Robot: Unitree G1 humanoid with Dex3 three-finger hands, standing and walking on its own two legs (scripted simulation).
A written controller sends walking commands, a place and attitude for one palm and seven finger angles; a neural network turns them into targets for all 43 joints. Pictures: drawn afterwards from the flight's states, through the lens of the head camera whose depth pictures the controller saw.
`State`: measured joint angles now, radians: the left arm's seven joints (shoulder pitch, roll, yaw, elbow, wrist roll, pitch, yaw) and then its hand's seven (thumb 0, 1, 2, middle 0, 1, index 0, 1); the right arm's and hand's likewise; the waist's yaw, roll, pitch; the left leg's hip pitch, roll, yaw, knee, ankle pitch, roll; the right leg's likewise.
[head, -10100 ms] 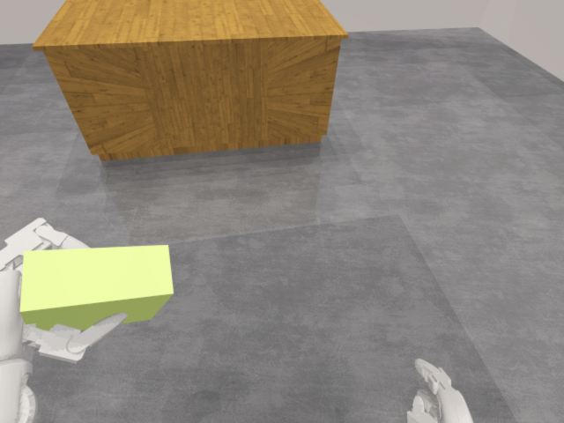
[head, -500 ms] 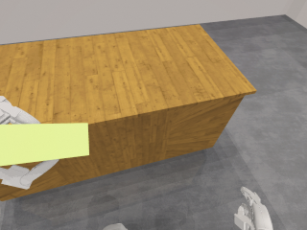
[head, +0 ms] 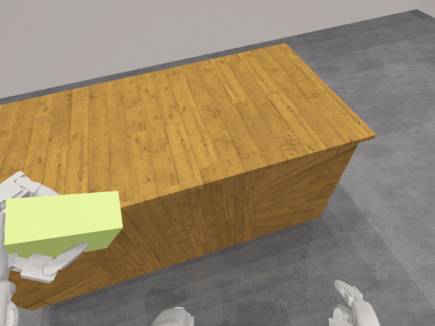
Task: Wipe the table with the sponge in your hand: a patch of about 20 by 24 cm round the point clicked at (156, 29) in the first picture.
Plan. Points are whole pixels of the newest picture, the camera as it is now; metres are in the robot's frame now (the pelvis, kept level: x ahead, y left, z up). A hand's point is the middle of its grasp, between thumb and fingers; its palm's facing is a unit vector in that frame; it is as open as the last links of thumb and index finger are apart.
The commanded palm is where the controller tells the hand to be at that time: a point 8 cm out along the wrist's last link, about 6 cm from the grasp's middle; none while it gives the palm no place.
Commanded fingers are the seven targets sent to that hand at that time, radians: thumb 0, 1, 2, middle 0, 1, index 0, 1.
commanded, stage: take the last steps up to it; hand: left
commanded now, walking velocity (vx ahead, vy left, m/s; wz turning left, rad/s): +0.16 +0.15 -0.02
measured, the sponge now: (82, 225) +0.24 +0.20 +0.13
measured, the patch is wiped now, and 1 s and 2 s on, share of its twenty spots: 0.00 0.00 0.00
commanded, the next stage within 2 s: come to a stop and stand still in 0.46 s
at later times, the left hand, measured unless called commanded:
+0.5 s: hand out of the picture +0.24 +0.30 +0.17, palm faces +0.34 -0.84 -0.43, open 9.6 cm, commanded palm +0.18 +0.36 +0.17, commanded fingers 0.00 0.10 1.30 -1.20 -1.60 -1.20 -1.60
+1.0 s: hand (34, 214) +0.26 +0.29 +0.13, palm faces +0.13 -0.91 -0.39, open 9.6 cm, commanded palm +0.20 +0.36 +0.17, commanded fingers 0.00 0.10 1.30 -1.20 -1.60 -1.20 -1.60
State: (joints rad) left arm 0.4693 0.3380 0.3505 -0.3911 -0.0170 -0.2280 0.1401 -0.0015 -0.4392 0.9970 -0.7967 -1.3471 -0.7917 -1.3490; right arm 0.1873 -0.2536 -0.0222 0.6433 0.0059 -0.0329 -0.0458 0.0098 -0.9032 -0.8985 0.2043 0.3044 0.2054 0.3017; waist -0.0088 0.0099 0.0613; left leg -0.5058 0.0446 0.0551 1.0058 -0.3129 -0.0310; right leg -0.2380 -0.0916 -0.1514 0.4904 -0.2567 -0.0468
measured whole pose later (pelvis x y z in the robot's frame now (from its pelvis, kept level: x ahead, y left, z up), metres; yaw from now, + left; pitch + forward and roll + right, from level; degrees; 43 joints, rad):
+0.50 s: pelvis +0.01 +0.08 -0.01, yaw -2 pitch +0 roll +0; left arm 0.47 0.37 0.34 -0.53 -0.02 -0.22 0.14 0.00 -0.44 1.00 -0.80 -1.35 -0.79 -1.35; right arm 0.21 -0.12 0.04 0.61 0.00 -0.10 -0.04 0.01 -0.90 -0.90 0.21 0.30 0.21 0.30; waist 0.01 0.00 0.04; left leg -0.27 0.01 0.16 0.46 -0.19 0.06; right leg -0.37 -0.05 -0.12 0.78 -0.43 0.02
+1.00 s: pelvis +0.01 +0.10 -0.01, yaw -6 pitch -1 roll -1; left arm 0.50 0.36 0.28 -0.48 -0.02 -0.23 0.08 0.00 -0.44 1.00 -0.80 -1.35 -0.79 -1.35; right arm 0.21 -0.25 -0.04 0.55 0.02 -0.11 -0.01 0.01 -0.91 -0.90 0.20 0.30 0.20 0.30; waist -0.02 -0.05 0.08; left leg -0.24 -0.01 0.08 0.49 -0.25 0.05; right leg -0.22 0.02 -0.08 0.47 -0.23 -0.03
